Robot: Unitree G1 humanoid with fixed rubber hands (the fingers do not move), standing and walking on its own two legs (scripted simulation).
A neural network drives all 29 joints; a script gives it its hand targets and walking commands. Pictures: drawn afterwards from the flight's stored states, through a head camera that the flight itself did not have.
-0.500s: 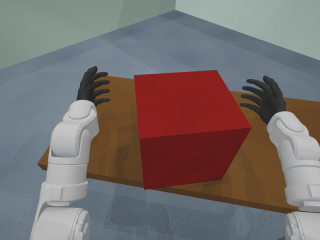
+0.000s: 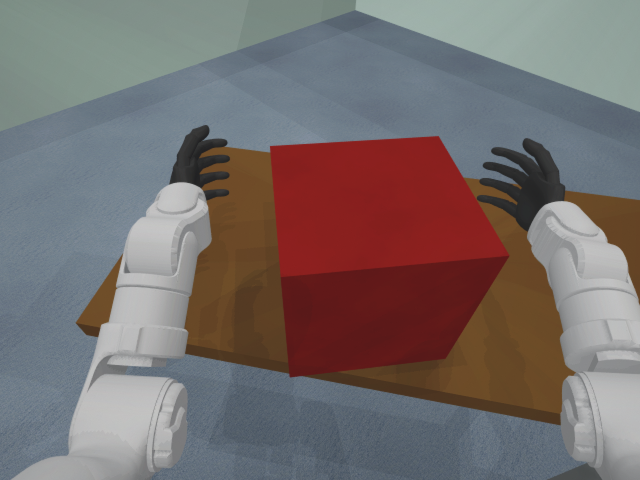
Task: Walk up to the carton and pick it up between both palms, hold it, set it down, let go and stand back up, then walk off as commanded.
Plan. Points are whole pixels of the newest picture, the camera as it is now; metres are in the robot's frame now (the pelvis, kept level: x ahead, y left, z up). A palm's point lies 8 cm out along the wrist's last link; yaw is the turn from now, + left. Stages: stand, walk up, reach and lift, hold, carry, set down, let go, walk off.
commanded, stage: reach and lift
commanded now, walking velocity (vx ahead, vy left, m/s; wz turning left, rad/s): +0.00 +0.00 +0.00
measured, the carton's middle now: (362, 258) +0.41 -0.02 +0.04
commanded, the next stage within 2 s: none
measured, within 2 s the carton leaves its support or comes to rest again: neither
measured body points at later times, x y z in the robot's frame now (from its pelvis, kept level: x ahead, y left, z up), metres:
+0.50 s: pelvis +0.01 +0.00 +0.00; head +0.03 +0.01 +0.45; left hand +0.40 +0.21 +0.10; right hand +0.44 -0.24 +0.12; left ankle +0.02 +0.15 -0.74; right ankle +0.01 -0.10 -0.74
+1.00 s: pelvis +0.02 +0.00 +0.00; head +0.06 +0.00 +0.45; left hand +0.41 +0.17 +0.08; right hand +0.46 -0.20 +0.10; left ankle +0.02 +0.15 -0.74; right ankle +0.01 -0.10 -0.74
